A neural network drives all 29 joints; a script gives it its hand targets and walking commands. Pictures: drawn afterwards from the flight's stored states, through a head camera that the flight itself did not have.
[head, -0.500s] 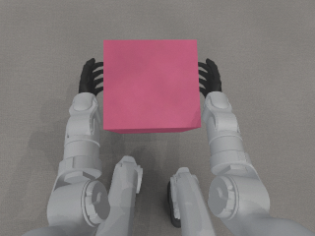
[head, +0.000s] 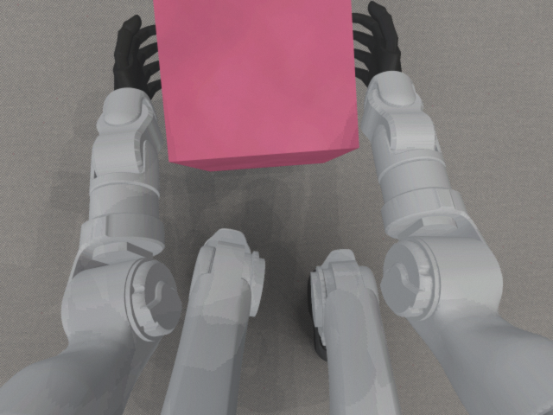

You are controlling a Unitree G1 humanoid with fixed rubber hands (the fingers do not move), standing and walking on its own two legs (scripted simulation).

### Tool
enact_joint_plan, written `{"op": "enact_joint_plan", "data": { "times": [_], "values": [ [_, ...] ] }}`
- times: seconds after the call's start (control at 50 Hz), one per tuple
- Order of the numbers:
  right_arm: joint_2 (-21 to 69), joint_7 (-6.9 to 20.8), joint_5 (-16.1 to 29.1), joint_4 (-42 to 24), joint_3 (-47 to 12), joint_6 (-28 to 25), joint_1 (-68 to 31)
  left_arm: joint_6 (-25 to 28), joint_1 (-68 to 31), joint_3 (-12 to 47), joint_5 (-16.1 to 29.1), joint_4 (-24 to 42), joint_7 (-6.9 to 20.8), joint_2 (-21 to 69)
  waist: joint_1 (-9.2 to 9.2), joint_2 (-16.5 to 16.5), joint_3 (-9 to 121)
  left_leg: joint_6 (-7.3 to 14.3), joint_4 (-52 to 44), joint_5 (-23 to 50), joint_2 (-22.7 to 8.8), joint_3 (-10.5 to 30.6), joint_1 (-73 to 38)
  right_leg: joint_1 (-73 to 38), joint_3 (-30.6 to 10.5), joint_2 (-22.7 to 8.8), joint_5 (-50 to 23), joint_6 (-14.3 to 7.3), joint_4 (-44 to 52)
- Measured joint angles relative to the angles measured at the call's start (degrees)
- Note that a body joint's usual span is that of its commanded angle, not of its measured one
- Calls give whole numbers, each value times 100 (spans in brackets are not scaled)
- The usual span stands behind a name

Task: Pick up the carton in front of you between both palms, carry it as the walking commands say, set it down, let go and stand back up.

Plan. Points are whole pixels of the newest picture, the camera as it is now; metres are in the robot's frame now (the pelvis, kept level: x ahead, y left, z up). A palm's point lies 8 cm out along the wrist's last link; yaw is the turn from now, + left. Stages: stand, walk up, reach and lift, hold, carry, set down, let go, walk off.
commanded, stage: set down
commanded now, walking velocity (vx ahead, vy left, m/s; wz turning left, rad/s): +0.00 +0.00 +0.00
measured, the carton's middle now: (260, 93) +0.51 +0.10 -0.20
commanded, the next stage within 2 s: none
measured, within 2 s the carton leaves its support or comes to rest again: rests again in 0.94 s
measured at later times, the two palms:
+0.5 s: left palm (153, 100) +0.48 +0.25 -0.21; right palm (356, 84) +0.55 -0.04 -0.22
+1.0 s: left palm (159, 109) +0.47 +0.25 -0.24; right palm (355, 95) +0.55 -0.05 -0.24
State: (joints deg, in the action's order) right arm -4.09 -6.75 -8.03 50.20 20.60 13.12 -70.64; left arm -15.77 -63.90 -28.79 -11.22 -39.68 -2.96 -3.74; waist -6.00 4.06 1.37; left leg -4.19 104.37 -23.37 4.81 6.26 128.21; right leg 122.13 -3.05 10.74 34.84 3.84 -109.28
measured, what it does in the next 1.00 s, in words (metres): lowers itself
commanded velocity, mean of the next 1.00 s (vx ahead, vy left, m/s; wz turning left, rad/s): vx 0.00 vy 0.00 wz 0.00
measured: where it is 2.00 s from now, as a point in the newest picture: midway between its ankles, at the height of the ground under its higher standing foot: (272, 311)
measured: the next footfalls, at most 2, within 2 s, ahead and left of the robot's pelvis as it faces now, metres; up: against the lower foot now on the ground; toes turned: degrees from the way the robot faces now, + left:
none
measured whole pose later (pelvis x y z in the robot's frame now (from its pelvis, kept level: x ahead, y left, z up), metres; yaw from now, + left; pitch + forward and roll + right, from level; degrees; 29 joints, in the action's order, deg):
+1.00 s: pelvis +0.00 -0.01 -0.07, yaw -1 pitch +41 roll +1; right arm -11.1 -7.5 -2.6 64.5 8.7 9.1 -82.9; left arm -10.5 -72.3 -28.5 -6.2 -53.2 0.8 -11.4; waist -8.7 3.7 -14.4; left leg -3.9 118.7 -28.0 0.4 3.1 132.0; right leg 128.1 -2.4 11.6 37.6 2.5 -124.5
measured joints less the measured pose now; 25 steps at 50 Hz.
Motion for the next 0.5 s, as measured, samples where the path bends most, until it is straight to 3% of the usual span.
{"op": "enact_joint_plan", "data": {
  "times": [0.18,0.36,0.5],
  "values": [
    [-287,-189,304,364,-468,-72,-698,82,-494,-12,211,-180,-4,-305,-122,4,-759,-65,645,-75,-50,-23,431,477,26,142,61,40,-674],
    [-456,-354,559,518,-1114,-75,-872,225,-508,-91,573,-325,-1,-400,-230,-196,-1125,25,1107,-329,-251,-244,480,585,-105,260,243,97,-1166],
    [-436,-350,485,765,-1069,-128,-935,296,-522,-183,497,-566,121,-442,-244,-81,-1055,-23,1200,-416,-292,-237,504,658,-46,237,294,-4,-1281]
  ]
}}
